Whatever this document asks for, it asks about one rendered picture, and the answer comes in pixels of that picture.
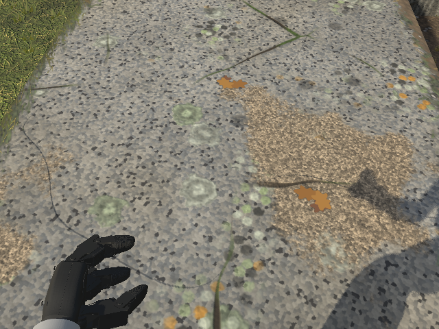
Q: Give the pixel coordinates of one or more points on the left robot hand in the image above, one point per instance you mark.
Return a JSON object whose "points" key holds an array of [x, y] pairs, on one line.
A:
{"points": [[76, 280]]}

